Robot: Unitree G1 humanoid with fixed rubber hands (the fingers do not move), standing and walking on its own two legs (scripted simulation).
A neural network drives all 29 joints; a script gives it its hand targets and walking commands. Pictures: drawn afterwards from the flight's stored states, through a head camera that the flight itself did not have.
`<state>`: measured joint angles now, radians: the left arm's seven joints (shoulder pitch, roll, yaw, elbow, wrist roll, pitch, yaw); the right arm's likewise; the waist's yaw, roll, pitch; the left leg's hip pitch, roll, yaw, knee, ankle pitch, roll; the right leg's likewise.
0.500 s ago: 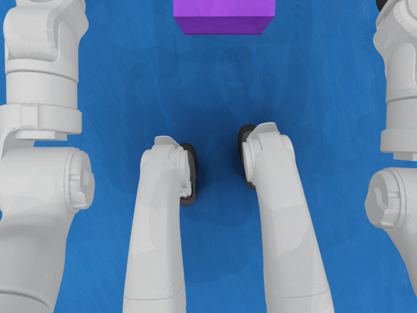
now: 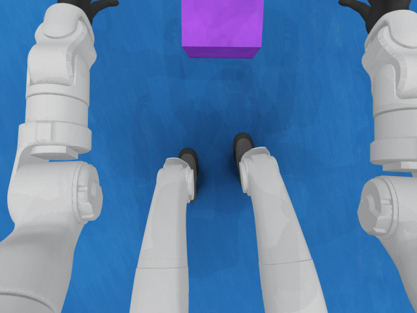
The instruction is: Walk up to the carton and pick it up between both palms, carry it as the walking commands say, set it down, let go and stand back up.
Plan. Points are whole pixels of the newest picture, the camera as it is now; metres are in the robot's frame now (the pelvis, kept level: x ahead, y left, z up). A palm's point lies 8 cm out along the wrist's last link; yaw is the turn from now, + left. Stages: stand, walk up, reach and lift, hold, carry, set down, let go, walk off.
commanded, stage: let go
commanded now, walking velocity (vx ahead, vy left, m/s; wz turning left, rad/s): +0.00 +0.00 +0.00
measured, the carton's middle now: (221, 23) +0.62 -0.04 -0.56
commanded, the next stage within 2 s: stand in 1.28 s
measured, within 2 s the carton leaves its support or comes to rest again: neither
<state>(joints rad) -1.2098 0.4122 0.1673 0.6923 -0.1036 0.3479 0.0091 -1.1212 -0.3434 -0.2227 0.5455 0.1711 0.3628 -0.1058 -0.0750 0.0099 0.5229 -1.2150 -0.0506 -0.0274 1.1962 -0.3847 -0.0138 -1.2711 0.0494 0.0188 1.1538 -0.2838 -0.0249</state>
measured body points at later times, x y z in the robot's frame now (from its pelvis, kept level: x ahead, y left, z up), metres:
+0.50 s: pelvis +0.05 -0.01 +0.07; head +0.26 -0.03 +0.47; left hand +0.40 +0.18 -0.03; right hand +0.34 -0.25 -0.02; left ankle +0.09 +0.12 -0.62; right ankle +0.13 -0.10 -0.62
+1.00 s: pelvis +0.11 +0.01 +0.12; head +0.14 +0.00 +0.56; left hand +0.27 +0.24 +0.03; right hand +0.29 -0.22 +0.03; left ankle +0.09 +0.12 -0.62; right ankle +0.13 -0.10 -0.62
